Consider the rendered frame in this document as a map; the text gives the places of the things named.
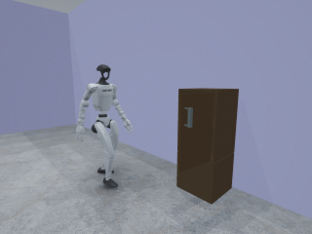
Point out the robot left thigh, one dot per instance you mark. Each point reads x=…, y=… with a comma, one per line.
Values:
x=114, y=133

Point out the cupboard door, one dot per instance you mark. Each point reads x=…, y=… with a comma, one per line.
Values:
x=195, y=144

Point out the robot left upper arm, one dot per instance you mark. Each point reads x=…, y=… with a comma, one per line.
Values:
x=114, y=96

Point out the robot left hand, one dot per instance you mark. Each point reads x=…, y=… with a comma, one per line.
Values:
x=128, y=125

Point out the robot right upper arm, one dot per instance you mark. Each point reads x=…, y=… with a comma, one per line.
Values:
x=90, y=89

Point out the robot right foot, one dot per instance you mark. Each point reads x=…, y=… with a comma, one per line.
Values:
x=110, y=183

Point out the handle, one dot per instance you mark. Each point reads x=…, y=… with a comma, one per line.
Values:
x=189, y=117

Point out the left robot forearm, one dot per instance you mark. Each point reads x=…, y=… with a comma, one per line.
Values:
x=121, y=112

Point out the robot right hand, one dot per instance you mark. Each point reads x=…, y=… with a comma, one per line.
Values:
x=80, y=131

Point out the right robot forearm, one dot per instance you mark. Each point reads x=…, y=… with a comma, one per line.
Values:
x=82, y=113

